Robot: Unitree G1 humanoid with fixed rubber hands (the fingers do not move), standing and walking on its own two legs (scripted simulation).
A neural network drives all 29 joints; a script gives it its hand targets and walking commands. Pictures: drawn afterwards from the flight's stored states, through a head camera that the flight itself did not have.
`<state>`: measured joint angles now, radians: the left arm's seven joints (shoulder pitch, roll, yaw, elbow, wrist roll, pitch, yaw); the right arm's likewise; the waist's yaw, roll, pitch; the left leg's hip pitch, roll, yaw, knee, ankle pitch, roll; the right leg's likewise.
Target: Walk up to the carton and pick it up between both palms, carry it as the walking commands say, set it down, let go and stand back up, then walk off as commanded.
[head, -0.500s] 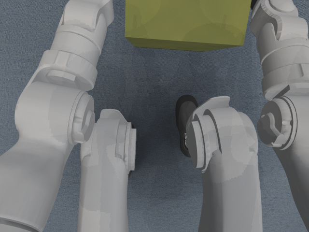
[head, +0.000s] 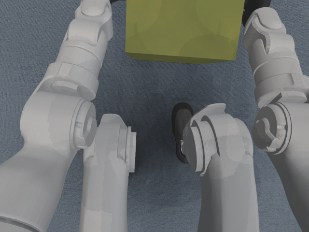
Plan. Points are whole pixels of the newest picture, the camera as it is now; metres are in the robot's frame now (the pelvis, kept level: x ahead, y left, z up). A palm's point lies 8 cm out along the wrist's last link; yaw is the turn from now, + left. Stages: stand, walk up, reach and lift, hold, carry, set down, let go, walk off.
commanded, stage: set down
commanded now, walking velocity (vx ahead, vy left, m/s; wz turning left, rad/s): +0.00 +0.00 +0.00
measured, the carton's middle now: (175, 13) +0.53 -0.11 -0.24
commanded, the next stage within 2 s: let go in 1.92 s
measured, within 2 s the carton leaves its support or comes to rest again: neither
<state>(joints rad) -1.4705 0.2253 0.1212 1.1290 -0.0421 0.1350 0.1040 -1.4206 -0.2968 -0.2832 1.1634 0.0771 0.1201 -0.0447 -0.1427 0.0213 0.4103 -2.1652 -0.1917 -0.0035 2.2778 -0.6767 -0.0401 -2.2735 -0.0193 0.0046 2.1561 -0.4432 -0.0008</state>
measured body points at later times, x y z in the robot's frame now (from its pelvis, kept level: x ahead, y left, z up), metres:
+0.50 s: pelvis +0.00 -0.01 +0.01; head +0.37 -0.03 +0.24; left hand +0.57 +0.07 -0.19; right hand +0.49 -0.30 -0.18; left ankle +0.09 +0.11 -0.33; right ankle +0.15 -0.12 -0.33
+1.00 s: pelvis -0.01 +0.00 +0.06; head +0.36 -0.07 +0.31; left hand +0.59 +0.06 -0.08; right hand +0.49 -0.31 -0.09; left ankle +0.09 +0.11 -0.33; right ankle +0.15 -0.12 -0.33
